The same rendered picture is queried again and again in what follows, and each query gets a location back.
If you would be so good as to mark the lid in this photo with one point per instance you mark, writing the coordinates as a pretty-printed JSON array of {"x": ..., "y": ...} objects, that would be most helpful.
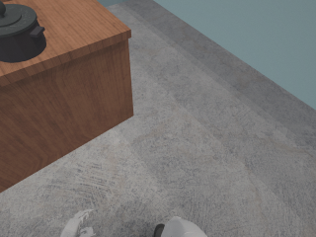
[{"x": 16, "y": 19}]

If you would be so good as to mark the right robot foot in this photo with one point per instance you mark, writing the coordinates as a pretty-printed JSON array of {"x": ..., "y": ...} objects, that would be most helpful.
[{"x": 158, "y": 230}]

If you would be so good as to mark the pot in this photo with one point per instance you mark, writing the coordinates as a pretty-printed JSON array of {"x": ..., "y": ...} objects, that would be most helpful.
[{"x": 23, "y": 46}]

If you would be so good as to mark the table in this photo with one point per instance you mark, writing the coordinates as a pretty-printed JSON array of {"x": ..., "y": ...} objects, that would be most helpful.
[{"x": 78, "y": 88}]

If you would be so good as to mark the robot right thigh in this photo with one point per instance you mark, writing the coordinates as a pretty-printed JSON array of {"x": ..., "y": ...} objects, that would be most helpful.
[{"x": 182, "y": 228}]

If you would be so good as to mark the robot left hand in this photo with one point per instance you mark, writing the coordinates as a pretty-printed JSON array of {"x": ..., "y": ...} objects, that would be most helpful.
[{"x": 73, "y": 226}]

